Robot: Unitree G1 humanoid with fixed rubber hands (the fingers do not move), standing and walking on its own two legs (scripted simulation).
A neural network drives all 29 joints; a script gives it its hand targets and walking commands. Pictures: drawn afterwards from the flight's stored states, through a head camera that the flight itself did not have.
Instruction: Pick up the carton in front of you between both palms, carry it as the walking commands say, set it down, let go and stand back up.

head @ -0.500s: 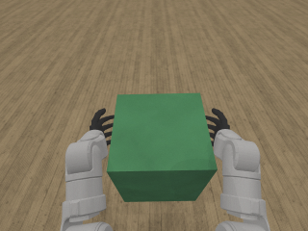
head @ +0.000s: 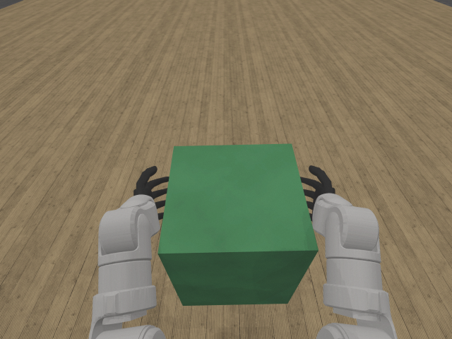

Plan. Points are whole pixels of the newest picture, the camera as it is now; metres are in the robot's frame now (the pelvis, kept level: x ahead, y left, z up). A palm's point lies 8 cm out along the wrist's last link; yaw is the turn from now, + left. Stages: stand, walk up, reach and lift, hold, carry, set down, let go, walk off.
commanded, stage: carry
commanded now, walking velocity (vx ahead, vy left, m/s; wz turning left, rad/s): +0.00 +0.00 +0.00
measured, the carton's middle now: (234, 229) +0.33 +0.00 +0.05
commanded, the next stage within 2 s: none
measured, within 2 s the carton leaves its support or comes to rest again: neither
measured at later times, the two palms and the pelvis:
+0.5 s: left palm (148, 214) +0.31 +0.15 +0.12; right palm (328, 212) +0.31 -0.16 +0.12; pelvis -0.02 -0.01 +0.00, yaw +0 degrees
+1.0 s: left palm (153, 216) +0.30 +0.14 +0.12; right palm (334, 214) +0.31 -0.16 +0.12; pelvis -0.02 -0.02 +0.00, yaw +0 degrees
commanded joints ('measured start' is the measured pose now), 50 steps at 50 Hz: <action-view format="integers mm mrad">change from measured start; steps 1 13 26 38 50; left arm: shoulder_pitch -592 -595 -597 -599 -599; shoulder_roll -774 -774 -774 -774 -774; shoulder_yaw -569 -568 -567 -565 -564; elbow -50 -57 -57 -57 -58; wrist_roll -171 -167 -166 -166 -166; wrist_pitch -8 -9 -6 -5 -5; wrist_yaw -4 -4 -7 -8 -9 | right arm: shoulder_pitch -613 -623 -625 -628 -628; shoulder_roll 749 760 763 767 770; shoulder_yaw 560 568 570 571 572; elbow -64 -69 -68 -66 -65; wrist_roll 167 176 176 176 176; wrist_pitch -17 -17 -15 -14 -14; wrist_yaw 5 8 10 11 11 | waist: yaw -4 -6 -7 -7 -6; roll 7 6 2 -1 -2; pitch -277 -293 -297 -298 -297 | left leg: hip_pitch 154 150 146 143 142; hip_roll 133 130 127 126 124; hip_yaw -139 -141 -139 -136 -132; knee -62 -62 -56 -51 -47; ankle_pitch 218 213 206 202 196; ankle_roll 12 10 6 1 -3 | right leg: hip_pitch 22 25 22 22 22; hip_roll -129 -133 -137 -140 -141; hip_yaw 118 118 120 121 120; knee -88 -86 -84 -83 -83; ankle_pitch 172 187 214 236 252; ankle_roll -16 -21 -25 -29 -33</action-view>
